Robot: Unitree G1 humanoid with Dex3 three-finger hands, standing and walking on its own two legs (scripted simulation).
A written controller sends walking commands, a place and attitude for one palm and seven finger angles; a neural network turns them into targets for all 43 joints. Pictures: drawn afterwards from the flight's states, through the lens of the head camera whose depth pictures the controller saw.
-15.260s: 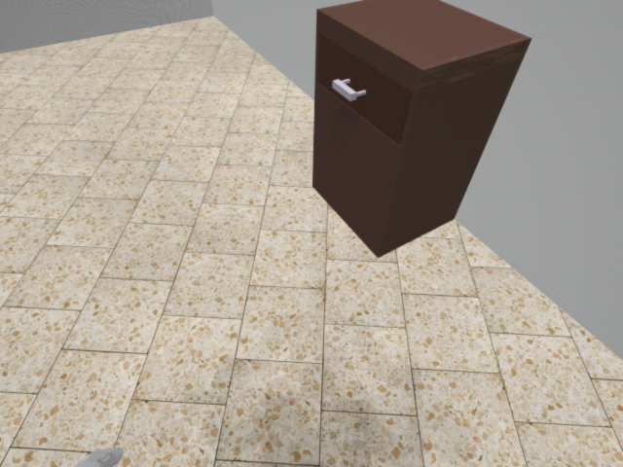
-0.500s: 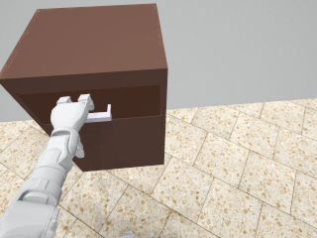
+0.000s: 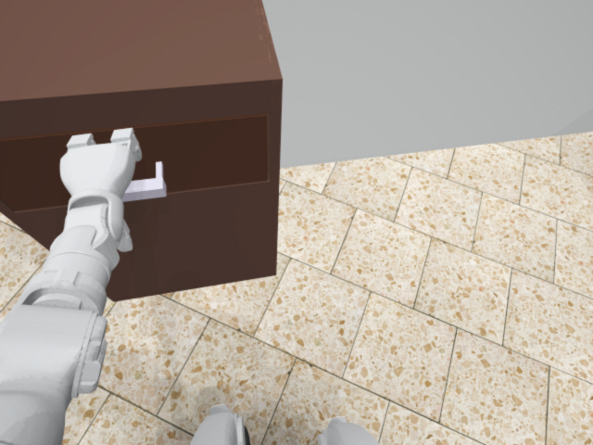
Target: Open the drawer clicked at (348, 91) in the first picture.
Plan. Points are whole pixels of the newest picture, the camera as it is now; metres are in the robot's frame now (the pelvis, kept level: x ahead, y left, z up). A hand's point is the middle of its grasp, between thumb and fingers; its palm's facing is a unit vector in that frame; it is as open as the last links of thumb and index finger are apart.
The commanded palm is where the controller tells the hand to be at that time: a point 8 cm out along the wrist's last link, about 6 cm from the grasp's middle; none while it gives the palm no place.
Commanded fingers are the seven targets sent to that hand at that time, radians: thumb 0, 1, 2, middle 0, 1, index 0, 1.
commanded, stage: move the hooked fingers above the handle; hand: left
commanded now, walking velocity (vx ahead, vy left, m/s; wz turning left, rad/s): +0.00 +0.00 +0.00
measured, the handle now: (132, 180) +0.55 +0.24 -0.07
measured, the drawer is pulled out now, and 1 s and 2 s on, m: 0.00 0.00 0.00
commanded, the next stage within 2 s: lower the fingers behind the handle in 0.78 s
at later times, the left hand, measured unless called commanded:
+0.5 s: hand (120, 186) +0.50 +0.23 -0.01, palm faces -0.07 -0.04 -1.00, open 13.8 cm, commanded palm +0.49 +0.21 +0.05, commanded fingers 0.00 -0.50 0.30 -0.30 -1.20 -0.30 -1.20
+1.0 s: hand (118, 191) +0.49 +0.23 -0.01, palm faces -0.07 -0.03 -1.00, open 13.8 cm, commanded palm +0.48 +0.21 +0.04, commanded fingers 0.00 -0.50 0.30 -0.30 -1.20 -0.30 -1.20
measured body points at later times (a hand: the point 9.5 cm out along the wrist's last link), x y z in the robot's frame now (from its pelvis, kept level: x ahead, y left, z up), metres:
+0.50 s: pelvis -0.01 +0.01 -0.01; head +0.12 +0.03 +0.43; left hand +0.50 +0.23 +0.05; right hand -0.04 -0.25 -0.13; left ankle +0.04 +0.11 -0.68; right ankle -0.04 -0.12 -0.68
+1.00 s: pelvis +0.00 +0.00 -0.01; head +0.12 +0.02 +0.43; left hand +0.49 +0.23 +0.05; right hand -0.02 -0.26 -0.13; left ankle +0.04 +0.11 -0.68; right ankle -0.04 -0.12 -0.68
